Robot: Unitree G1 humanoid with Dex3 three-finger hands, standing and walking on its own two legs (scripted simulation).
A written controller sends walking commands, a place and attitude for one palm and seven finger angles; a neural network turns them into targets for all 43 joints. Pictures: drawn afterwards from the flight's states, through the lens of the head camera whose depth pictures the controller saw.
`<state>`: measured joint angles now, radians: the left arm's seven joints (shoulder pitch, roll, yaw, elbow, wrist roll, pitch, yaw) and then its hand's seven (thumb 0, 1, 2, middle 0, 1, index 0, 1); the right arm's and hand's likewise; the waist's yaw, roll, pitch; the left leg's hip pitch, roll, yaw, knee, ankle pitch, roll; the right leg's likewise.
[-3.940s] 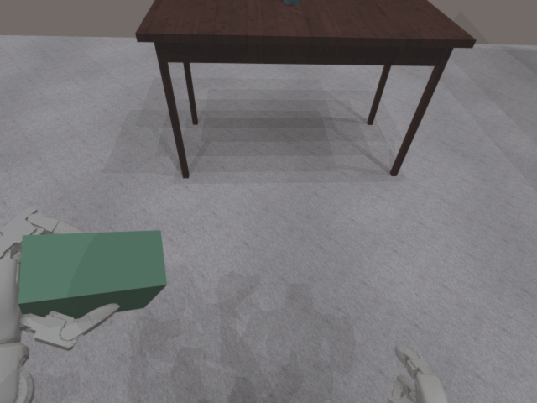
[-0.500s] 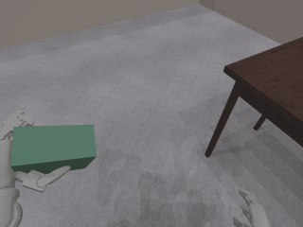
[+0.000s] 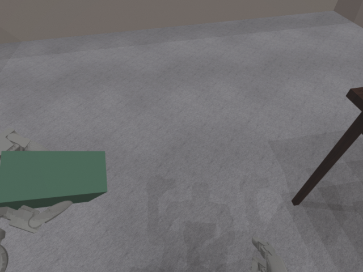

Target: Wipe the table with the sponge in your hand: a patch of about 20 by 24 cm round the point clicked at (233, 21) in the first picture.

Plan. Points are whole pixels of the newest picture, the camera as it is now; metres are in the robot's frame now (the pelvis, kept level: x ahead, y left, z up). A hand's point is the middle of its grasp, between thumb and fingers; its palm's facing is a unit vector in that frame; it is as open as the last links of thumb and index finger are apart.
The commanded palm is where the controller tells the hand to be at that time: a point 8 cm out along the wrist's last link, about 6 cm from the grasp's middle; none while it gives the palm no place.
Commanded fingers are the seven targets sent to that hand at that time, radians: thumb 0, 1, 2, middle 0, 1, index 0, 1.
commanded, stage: walk to a spot facing it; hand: left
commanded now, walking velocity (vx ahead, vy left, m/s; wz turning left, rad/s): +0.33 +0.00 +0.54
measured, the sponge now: (69, 180) +0.22 +0.21 +0.17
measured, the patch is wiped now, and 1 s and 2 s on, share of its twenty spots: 0.00 0.00 0.00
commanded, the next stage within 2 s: turn to face it in 0.94 s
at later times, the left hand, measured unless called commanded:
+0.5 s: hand out of the picture +0.20 +0.32 +0.18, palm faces +0.62 -0.68 -0.39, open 10.4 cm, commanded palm +0.13 +0.34 +0.19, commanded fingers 0.00 0.10 1.30 -1.20 -1.60 -1.20 -1.60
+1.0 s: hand (34, 141) +0.29 +0.30 +0.17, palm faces +0.65 -0.64 -0.41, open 10.4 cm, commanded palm +0.21 +0.33 +0.19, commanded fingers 0.00 0.10 1.30 -1.20 -1.60 -1.20 -1.60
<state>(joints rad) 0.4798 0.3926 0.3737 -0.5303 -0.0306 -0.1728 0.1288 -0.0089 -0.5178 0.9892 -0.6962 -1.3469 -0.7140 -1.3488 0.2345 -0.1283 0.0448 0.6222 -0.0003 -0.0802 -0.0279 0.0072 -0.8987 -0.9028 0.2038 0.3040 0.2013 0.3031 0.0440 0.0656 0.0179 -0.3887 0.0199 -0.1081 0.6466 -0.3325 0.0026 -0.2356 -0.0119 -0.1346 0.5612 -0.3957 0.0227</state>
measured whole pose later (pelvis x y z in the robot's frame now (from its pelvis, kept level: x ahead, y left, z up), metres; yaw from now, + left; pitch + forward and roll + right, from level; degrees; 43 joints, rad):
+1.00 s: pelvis +0.17 +0.01 +0.01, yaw +22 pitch -1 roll +1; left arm 0.44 0.32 0.31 -0.49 -0.01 -0.19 0.14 -0.01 -0.52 0.99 -0.69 -1.35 -0.71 -1.35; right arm 0.16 -0.25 -0.02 0.65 0.00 -0.04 -0.05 0.01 -0.90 -0.90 0.20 0.30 0.20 0.30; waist -0.01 0.01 0.09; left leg -0.53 0.07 0.07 1.15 -0.39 -0.02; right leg -0.23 -0.10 -0.23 0.57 -0.32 -0.03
